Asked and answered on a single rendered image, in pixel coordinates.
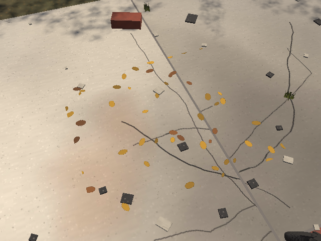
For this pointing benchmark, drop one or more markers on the right robot hand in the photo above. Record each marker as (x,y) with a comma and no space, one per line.
(302,236)

